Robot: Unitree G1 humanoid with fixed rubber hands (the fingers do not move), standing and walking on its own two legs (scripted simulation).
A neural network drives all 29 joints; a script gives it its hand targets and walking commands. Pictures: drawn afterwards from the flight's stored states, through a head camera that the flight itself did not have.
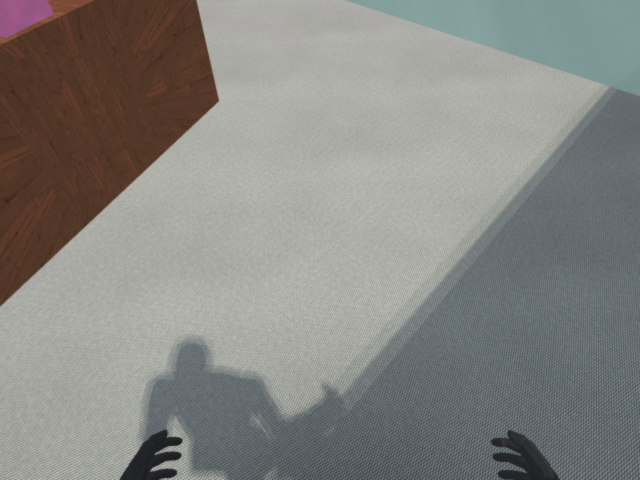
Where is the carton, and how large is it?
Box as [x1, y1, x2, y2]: [0, 0, 53, 37]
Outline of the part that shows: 0,36 6,37 53,13 47,1 0,0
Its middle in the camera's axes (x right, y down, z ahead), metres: -1.05 -0.80 +1.20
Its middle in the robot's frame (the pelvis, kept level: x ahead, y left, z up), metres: +1.45 +1.07 +0.08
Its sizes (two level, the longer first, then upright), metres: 0.210 0.200 0.250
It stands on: a pedestal, 0.72 m high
